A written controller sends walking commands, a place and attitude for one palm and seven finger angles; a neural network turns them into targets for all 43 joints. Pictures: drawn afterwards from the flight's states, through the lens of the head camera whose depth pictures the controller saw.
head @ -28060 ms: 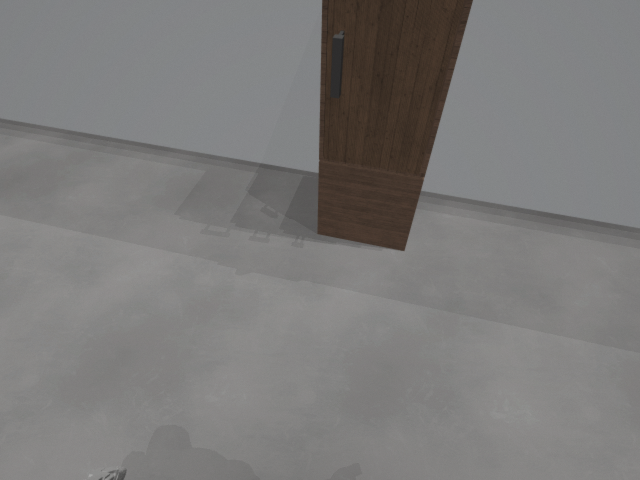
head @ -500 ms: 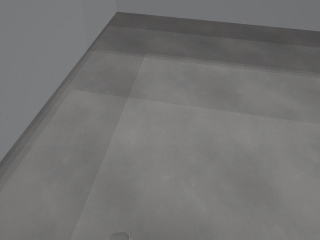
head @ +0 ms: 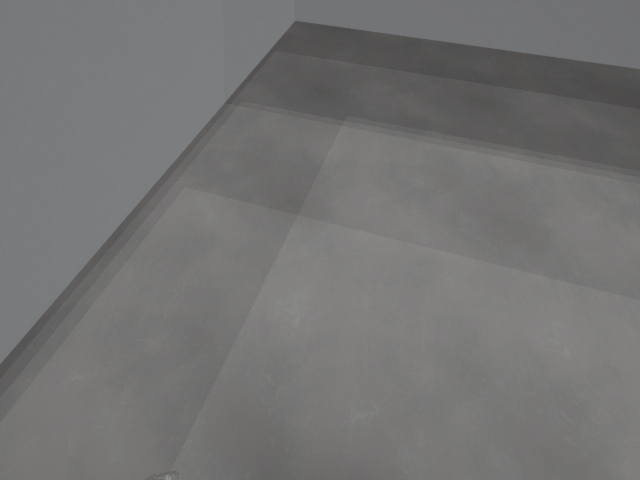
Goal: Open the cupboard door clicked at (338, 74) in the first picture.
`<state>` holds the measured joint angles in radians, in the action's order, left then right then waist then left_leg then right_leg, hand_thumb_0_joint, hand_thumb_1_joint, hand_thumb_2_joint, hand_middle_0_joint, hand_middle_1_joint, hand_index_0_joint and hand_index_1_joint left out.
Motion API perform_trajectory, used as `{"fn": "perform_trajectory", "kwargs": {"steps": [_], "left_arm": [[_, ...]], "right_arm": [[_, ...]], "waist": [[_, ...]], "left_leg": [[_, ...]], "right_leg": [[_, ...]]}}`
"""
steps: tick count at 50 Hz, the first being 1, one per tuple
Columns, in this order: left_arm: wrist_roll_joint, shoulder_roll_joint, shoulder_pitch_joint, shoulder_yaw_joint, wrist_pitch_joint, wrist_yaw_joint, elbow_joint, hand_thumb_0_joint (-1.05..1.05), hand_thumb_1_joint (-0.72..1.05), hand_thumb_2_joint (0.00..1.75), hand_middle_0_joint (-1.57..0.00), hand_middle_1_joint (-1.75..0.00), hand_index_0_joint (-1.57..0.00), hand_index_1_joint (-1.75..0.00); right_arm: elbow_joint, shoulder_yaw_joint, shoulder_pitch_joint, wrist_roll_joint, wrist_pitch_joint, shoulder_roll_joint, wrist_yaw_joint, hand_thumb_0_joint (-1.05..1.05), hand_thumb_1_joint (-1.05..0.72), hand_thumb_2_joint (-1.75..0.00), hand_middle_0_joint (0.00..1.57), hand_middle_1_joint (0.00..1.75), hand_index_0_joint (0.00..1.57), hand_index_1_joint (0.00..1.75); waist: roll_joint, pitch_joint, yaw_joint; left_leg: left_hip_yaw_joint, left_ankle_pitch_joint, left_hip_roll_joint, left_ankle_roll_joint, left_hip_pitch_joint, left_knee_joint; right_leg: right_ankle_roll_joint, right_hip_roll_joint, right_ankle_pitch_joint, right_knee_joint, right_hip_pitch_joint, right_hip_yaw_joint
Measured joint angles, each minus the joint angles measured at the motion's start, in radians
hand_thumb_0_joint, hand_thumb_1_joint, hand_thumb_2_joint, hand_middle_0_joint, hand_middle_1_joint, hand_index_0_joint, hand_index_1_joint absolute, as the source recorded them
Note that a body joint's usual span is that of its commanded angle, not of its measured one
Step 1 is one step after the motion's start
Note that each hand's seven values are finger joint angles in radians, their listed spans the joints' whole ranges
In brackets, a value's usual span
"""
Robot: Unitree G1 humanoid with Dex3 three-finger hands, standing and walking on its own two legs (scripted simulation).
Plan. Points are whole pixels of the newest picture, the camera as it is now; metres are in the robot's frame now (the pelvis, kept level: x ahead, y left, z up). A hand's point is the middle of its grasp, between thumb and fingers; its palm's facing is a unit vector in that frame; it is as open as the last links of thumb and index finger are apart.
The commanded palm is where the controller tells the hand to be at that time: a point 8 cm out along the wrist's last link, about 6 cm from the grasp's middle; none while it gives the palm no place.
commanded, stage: turn to face it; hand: left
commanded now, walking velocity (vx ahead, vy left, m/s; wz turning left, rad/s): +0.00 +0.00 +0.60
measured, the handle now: out of the picture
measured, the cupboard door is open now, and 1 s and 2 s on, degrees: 47 47 47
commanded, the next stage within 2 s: none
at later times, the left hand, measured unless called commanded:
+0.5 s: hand out of the picture +0.06 +0.22 -0.18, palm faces +0.37 -0.89 -0.26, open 7.3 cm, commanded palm none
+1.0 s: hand out of the picture +0.08 +0.13 -0.14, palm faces +0.60 -0.76 -0.26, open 7.3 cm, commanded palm none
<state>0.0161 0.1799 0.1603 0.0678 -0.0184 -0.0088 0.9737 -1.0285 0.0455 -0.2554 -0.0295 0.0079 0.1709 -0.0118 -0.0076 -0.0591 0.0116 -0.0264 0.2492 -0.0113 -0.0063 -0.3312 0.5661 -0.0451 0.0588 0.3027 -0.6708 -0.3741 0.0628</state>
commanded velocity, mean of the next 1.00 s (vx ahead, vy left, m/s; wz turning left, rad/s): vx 0.00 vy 0.00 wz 0.60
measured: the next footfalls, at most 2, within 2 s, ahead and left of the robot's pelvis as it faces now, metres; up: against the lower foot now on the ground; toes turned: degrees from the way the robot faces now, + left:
right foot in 0.02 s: +0.08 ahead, -0.12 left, +0.00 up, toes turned -4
left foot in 0.38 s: +0.11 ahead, +0.12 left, +0.00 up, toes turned +24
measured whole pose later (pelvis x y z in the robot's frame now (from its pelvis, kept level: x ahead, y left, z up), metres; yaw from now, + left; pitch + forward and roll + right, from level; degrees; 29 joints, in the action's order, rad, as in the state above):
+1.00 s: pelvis +0.14 -0.07 +0.01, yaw +37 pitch +0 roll +3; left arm 0.02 0.17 0.23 0.04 0.00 -0.03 0.89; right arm -0.94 0.08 -0.13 -0.02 0.08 0.24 0.03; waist 0.01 -0.11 0.01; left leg -0.05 0.44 -0.02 -0.07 -0.46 1.00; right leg 0.02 0.12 0.30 -0.51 -0.21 0.19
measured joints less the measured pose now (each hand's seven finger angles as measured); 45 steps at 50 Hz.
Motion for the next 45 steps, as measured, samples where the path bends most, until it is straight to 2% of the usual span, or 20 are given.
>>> {"fn": "perform_trajectory", "kwargs": {"steps": [1,2,4,6,8,10,14,17,19,20,22,24,26,29,32,35,37,40,43,45], "left_arm": [[0.003,0.005,0.0,0.001,-0.005,-0.001,-0.013,0.01,0.93,0.9,-0.2,-0.3,-0.2,-0.3],[0.006,0.003,-0.005,0.002,-0.008,-0.004,-0.019,0.0,0.92,0.9,-0.2,-0.3,-0.2,-0.3],[0.008,-0.002,-0.009,-0.003,-0.007,-0.01,-0.031,0.0,0.92,0.9,-0.2,-0.3,-0.2,-0.3],[0.007,-0.006,-0.004,-0.008,-0.003,-0.015,-0.038,0.0,0.91,0.9,-0.2,-0.3,-0.2,-0.3],[0.007,-0.009,0.006,-0.012,-0.002,-0.017,-0.039,0.0,0.91,0.9,-0.2,-0.3,-0.2,-0.3],[0.007,-0.01,0.017,-0.015,-0.003,-0.017,-0.038,0.0,0.91,0.9,-0.2,-0.3,-0.2,-0.3],[0.009,0.004,0.035,-0.011,-0.003,-0.018,-0.038,0.0,0.92,0.9,-0.2,-0.3,-0.21,-0.3],[0.009,0.021,0.055,-0.009,0.003,-0.012,-0.036,0.0,0.92,0.9,-0.2,-0.3,-0.21,-0.3],[0.004,0.032,0.082,-0.006,0.009,-0.008,-0.034,0.0,0.91,0.9,-0.2,-0.3,-0.21,-0.3],[-0.001,0.04,0.088,-0.005,0.019,-0.005,-0.031,0.0,0.91,0.9,-0.2,-0.3,-0.21,-0.3],[-0.002,0.063,0.075,0.001,0.051,-0.009,-0.027,0.0,0.91,0.9,-0.2,-0.3,-0.21,-0.3],[-0.001,0.074,0.056,0.009,0.069,-0.013,-0.026,0.0,0.91,0.9,-0.2,-0.3,-0.21,-0.3],[0.0,0.078,0.035,0.014,0.073,-0.009,-0.036,0.01,0.91,0.9,-0.2,-0.3,-0.2,-0.3],[0.001,0.076,0.012,0.014,0.069,-0.002,-0.064,0.01,0.91,0.9,-0.2,-0.3,-0.2,-0.3],[0.0,0.07,-0.005,0.01,0.066,0.0,-0.086,0.0,0.91,0.9,-0.2,-0.3,-0.2,-0.3],[-0.002,0.061,-0.014,0.004,0.058,0.002,-0.105,0.0,0.91,0.9,-0.2,-0.3,-0.2,-0.3],[-0.002,0.059,-0.006,-0.003,0.042,0.002,-0.12,0.0,0.9,0.9,-0.2,-0.3,-0.2,-0.3],[0.006,0.032,-0.001,-0.018,0.022,-0.007,-0.121,0.0,0.9,0.9,-0.2,-0.3,-0.2,-0.3],[0.004,0.008,0.023,-0.028,0.021,-0.014,-0.114,0.0,0.9,0.9,-0.2,-0.3,-0.21,-0.3],[0.003,-0.002,0.039,-0.032,0.021,-0.018,-0.106,0.0,0.9,0.9,-0.2,-0.3,-0.21,-0.3]], "right_arm": [[0.002,0.003,-0.008,0.003,0.009,0.001,0.003,0.01,-0.92,-0.9,0.21,0.3,0.2,0.3],[0.0,0.009,-0.006,0.005,0.02,0.007,0.006,0.01,-0.92,-0.9,0.21,0.3,0.2,0.3],[-0.001,0.02,0.004,0.006,0.04,0.018,0.011,0.01,-0.92,-0.9,0.21,0.3,0.2,0.3],[0.004,0.026,0.019,0.007,0.05,0.029,0.016,0.01,-0.91,-0.9,0.21,0.3,0.2,0.3],[0.015,0.029,0.037,0.008,0.053,0.037,0.021,0.01,-0.91,-0.9,0.2,0.3,0.2,0.3],[0.031,0.029,0.059,0.008,0.053,0.043,0.025,0.01,-0.91,-0.9,0.2,0.3,0.2,0.3],[0.064,0.024,0.112,0.01,0.049,0.058,0.031,0.01,-0.91,-0.9,0.2,0.3,0.2,0.3],[0.094,0.019,0.154,0.009,0.043,0.07,0.034,0.01,-0.91,-0.9,0.2,0.3,0.2,0.3],[0.124,0.015,0.17,0.005,0.031,0.085,0.038,0.01,-0.91,-0.9,0.2,0.3,0.2,0.3],[0.138,0.017,0.176,0.002,0.02,0.089,0.037,0.01,-0.91,-0.9,0.2,0.3,0.2,0.3],[0.153,0.012,0.182,0.005,0.006,0.085,0.031,0.01,-0.91,-0.9,0.2,0.3,0.2,0.3],[0.16,0.007,0.169,0.004,0.003,0.082,0.02,0.0,-0.91,-0.9,0.2,0.3,0.2,0.3],[0.156,0.004,0.155,0.003,0.007,0.078,0.013,0.0,-0.91,-0.9,0.2,0.3,0.2,0.3],[0.144,0.0,0.136,0.002,0.014,0.074,0.013,0.0,-0.9,-0.9,0.2,0.3,0.2,0.3],[0.136,0.002,0.117,-0.001,0.021,0.067,0.018,0.0,-0.9,-0.9,0.21,0.3,0.2,0.3],[0.13,0.009,0.102,-0.002,0.033,0.061,0.021,0.01,-0.9,-0.9,0.21,0.3,0.21,0.3],[0.13,0.016,0.086,0.004,0.041,0.06,0.022,0.01,-0.9,-0.9,0.21,0.3,0.21,0.3],[0.114,0.034,0.092,0.009,0.058,0.074,0.024,0.01,-0.9,-0.9,0.21,0.3,0.2,0.3],[0.099,0.041,0.103,0.009,0.07,0.082,0.03,0.01,-0.9,-0.9,0.21,0.3,0.2,0.3],[0.096,0.04,0.109,0.01,0.072,0.079,0.035,0.01,-0.91,-0.9,0.2,0.3,0.2,0.3]], "waist": [[0.003,0.007,0.0],[-0.006,0.006,0.001],[-0.008,0.001,0.007],[-0.001,-0.002,0.01],[0.012,-0.002,0.012],[0.028,-0.007,0.012],[0.048,-0.031,-0.002],[0.06,-0.051,-0.015],[0.055,-0.049,-0.02],[0.05,-0.045,-0.014],[0.061,-0.052,-0.017],[0.058,-0.046,-0.021],[0.052,-0.042,-0.026],[0.036,-0.039,-0.029],[0.017,-0.035,-0.021],[-0.004,-0.033,-0.009],[-0.009,-0.024,-0.004],[-0.031,-0.039,0.001],[-0.025,-0.048,0.006],[-0.011,-0.049,0.011]], "left_leg": [[0.008,0.023,0.006,-0.006,-0.01,0.03],[0.017,0.1,0.006,-0.011,-0.029,0.093],[0.014,0.224,0.012,-0.02,-0.091,0.303],[-0.006,0.23,0.006,-0.032,-0.146,0.483],[-0.027,0.207,-0.008,-0.044,-0.172,0.546],[-0.045,0.189,-0.021,-0.053,-0.171,0.511],[-0.077,0.165,-0.032,-0.053,-0.13,0.325],[-0.108,0.125,-0.02,-0.037,-0.077,0.169],[-0.122,-0.013,-0.014,-0.005,-0.018,0.039],[-0.112,-0.002,-0.013,0.024,-0.025,0.047],[-0.096,0.049,-0.006,0.05,-0.046,0.103],[-0.072,0.058,-0.004,0.048,-0.04,0.094],[-0.05,0.035,0.0,0.034,-0.022,0.053],[-0.015,0.004,0.004,0.028,0.002,-0.003],[0.023,-0.01,0.005,0.013,0.008,-0.027],[0.064,-0.005,0.005,-0.01,-0.002,-0.014],[0.089,0.016,0.015,-0.028,-0.026,0.028],[0.091,0.227,0.036,-0.031,-0.116,0.304],[0.045,0.22,0.033,-0.046,-0.185,0.567],[0.019,0.194,0.018,-0.057,-0.19,0.599]], "right_leg": [[0.011,0.005,-0.013,0.056,0.022,0.001],[0.029,0.005,-0.003,0.043,0.024,0.014],[0.057,0.019,0.021,0.033,0.048,0.046],[0.065,0.033,0.023,0.07,0.089,0.076],[0.063,0.047,0.016,0.115,0.128,0.104],[0.062,0.06,0.014,0.149,0.159,0.132],[0.053,0.079,0.038,0.157,0.197,0.19],[0.039,0.098,0.085,0.105,0.203,0.228],[0.025,0.113,0.132,-0.001,0.173,0.241],[0.006,0.113,0.183,-0.113,0.127,0.217],[-0.014,0.084,0.264,-0.338,0.028,0.104],[-0.028,0.055,0.247,-0.463,-0.047,0.034],[-0.035,0.045,0.187,-0.493,-0.094,-0.01],[-0.039,0.039,0.129,-0.422,-0.119,-0.046],[-0.038,0.026,0.115,-0.297,-0.099,-0.058],[-0.031,0.001,0.099,-0.134,-0.039,-0.052],[-0.021,-0.009,0.026,0.039,0.037,-0.039],[0.039,0.001,0.032,0.026,0.049,-0.001],[0.06,0.021,0.025,0.07,0.093,0.033],[0.063,0.033,0.009,0.112,0.123,0.057]]}}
